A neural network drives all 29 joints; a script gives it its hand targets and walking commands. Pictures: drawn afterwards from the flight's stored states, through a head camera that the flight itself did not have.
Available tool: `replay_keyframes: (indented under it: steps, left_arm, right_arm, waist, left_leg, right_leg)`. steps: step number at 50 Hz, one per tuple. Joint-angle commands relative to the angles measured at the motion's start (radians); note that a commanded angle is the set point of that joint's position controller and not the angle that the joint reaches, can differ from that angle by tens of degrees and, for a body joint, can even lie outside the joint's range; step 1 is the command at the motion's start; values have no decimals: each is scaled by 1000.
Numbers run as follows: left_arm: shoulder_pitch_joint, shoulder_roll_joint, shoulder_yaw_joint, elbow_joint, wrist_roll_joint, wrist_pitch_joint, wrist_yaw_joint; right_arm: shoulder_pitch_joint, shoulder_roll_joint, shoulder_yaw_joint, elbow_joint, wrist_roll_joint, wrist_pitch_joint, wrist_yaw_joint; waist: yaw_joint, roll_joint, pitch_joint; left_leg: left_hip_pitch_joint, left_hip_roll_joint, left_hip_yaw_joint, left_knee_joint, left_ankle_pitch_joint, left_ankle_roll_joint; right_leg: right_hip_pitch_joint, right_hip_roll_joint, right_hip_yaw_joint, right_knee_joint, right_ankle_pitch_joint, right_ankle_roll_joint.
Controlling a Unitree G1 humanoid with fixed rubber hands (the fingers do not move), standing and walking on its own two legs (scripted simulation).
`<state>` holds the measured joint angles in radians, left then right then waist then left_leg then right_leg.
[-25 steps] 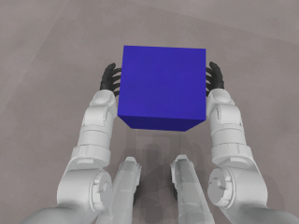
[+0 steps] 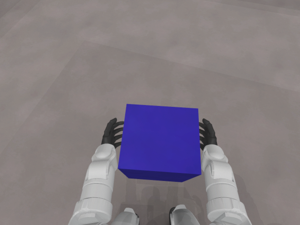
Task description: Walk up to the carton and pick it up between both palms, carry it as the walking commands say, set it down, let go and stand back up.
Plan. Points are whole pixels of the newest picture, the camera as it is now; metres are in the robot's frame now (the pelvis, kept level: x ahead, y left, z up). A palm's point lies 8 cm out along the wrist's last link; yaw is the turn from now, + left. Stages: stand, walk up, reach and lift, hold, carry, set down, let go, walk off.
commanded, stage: reach and lift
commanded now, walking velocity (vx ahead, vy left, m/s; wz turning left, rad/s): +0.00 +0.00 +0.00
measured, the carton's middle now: (158, 148) +0.34 -0.01 -0.11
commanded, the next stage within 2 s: hold in 1.88 s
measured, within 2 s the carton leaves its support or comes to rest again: neither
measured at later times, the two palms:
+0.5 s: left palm (98, 144) +0.31 +0.14 +0.03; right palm (215, 145) +0.31 -0.15 +0.02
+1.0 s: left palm (93, 141) +0.30 +0.13 +0.08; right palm (227, 140) +0.30 -0.15 +0.08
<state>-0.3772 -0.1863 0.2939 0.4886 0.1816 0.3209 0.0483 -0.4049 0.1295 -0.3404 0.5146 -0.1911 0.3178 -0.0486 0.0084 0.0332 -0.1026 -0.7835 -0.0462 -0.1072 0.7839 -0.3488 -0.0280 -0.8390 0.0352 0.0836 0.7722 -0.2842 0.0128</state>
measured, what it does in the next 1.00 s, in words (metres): stands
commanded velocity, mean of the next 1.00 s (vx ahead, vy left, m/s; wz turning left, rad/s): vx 0.00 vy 0.00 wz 0.00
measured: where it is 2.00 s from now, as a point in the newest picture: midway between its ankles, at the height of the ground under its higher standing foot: outside the picture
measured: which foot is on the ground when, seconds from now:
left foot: down 0.00-1.00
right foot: down 0.00-1.00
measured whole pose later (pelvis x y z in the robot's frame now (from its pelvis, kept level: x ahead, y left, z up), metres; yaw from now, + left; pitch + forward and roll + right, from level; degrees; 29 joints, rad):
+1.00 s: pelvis +0.00 -0.01 +0.04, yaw +1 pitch -5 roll +0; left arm -0.33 -0.17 0.24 0.38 0.22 0.69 0.02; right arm -0.34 0.16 -0.30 0.36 -0.24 0.71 -0.07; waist 0.00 0.02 -0.01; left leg -0.10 -0.02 -0.13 0.41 -0.23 -0.03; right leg -0.15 0.03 0.07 0.41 -0.18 0.00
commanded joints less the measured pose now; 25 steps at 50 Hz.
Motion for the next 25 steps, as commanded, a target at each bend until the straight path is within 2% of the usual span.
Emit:
replay_keyframes:
  steps: [1, 4, 10, 13, 17, 19, 25]
  left_arm:
    - [-567, -973, -664, -47, -157, -34, -240]
    - [-526, -961, -622, -7, -131, -12, -247]
    - [-540, -998, -568, 20, -91, 41, -251]
    - [-563, -1024, -553, 29, -87, 67, -254]
    - [-580, -1063, -554, 34, -101, 100, -255]
    - [-614, -1077, -568, 14, -118, 113, -256]
    - [-633, -1095, -605, -32, -162, 157, -260]
  right_arm:
    - [-524, 983, 722, -71, 132, -18, 231]
    - [-489, 982, 699, -37, 109, 6, 236]
    - [-503, 1017, 648, 27, 97, 58, 264]
    - [-533, 1022, 620, 40, 94, 80, 279]
    - [-589, 1026, 624, 11, 113, 105, 294]
    - [-605, 1029, 623, 3, 120, 118, 299]
    - [-630, 1041, 658, -69, 149, 168, 303]
  waist:
    - [-25, -77, -681]
    - [-17, -78, -578]
    - [1, -35, -440]
    - [-5, -18, -395]
    - [-8, -14, -379]
    - [-21, -12, -382]
    - [-39, -40, -401]
  left_leg:
    - [271, -77, 15, -96, 449, 8]
    - [284, -68, 17, -145, 396, 17]
    - [359, -54, 19, -229, 316, 22]
    - [383, -49, 19, -259, 282, 19]
    - [434, -45, 18, -286, 269, 14]
    - [455, -41, 18, -296, 255, 10]
    - [526, -37, 13, -320, 279, 8]
  right_leg:
    - [635, 58, 14, -63, 564, -1]
    - [641, 54, 7, -113, 489, 0]
    - [635, 55, -12, -191, 330, -8]
    - [636, 58, -22, -214, 275, -12]
    - [657, 59, -32, -236, 242, -14]
    - [674, 58, -35, -243, 225, -17]
    - [743, 60, -43, -267, 245, -11]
